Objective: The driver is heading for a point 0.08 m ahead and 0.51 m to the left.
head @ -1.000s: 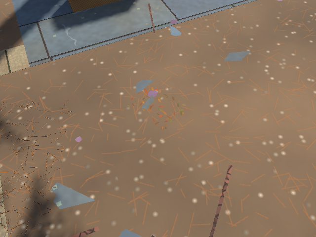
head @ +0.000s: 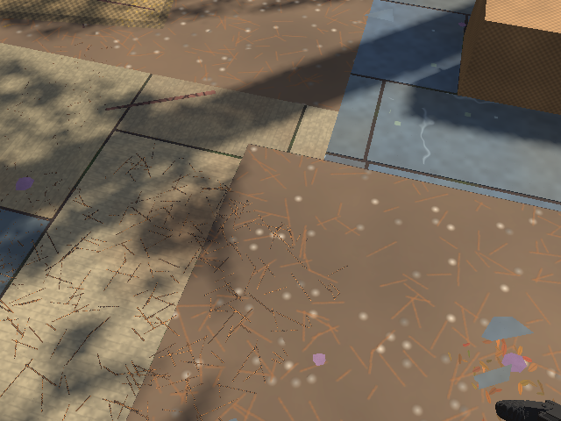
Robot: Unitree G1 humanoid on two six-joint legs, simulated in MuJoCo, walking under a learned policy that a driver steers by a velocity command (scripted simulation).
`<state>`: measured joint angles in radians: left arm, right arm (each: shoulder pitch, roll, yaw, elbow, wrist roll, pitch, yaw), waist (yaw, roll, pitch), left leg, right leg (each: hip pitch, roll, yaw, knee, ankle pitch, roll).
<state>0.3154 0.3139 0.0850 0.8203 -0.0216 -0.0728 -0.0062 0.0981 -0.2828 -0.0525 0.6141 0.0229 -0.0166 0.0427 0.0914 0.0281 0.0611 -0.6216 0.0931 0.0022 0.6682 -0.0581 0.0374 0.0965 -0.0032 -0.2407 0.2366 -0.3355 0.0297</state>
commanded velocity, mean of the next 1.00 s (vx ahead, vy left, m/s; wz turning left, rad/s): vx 0.31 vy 0.00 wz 0.32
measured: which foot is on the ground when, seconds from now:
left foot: up 0.00-0.04, down 0.06-0.56, up 0.58-1.00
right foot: down 0.00-0.08, up 0.10-0.54, down 0.56-1.00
